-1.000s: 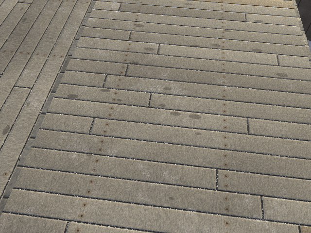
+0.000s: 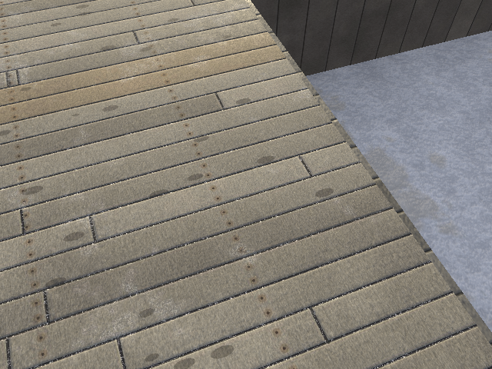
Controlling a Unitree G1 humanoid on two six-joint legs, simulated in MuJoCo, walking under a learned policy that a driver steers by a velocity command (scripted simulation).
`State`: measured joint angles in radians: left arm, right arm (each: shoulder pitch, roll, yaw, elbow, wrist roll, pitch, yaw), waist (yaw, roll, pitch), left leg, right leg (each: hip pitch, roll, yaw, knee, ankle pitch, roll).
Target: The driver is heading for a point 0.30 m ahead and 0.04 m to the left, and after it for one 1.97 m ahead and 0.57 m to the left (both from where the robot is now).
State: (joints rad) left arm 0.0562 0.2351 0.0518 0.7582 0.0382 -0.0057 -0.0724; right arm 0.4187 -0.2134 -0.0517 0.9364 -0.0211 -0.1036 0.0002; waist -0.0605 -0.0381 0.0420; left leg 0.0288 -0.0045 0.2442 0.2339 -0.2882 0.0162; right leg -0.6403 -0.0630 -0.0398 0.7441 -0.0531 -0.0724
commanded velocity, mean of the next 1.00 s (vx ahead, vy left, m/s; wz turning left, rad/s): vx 0.17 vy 0.00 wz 0.31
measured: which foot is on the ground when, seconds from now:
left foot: down 0.00-0.12, up 0.14-0.60, down 0.62-1.00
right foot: up 0.00-0.10, down 0.12-0.62, up 0.64-1.00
